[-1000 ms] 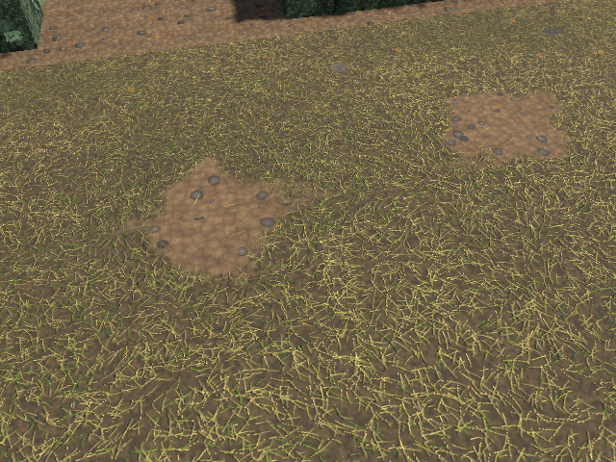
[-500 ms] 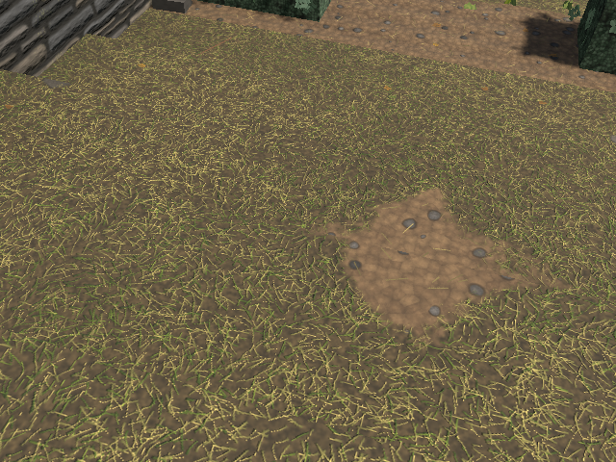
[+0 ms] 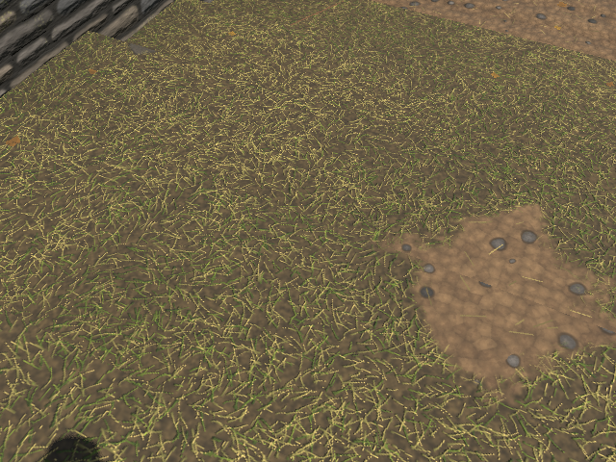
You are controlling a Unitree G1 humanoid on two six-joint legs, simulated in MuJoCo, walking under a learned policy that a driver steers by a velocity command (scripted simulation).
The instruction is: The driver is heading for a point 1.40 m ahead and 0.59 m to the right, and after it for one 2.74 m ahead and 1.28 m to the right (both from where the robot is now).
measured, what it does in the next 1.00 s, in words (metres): walks ahead, turning right: left foot, then left foot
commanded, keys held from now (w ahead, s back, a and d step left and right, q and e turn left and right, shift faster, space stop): e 0.96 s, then no key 0.04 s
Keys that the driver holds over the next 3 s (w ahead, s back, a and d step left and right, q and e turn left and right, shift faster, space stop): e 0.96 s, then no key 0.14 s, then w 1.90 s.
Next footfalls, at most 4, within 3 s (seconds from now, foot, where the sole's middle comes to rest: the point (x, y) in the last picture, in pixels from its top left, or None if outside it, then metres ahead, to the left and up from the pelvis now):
0.12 left None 0.05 0.12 -0.78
0.94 left None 0.19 0.08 -0.78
1.42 right None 0.14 -0.16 -0.78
2.02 left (388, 423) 0.62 -0.16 -0.96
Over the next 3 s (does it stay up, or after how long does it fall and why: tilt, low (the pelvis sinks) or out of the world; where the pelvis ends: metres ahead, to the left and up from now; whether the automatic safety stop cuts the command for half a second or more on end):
stays up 0.92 -0.49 -0.23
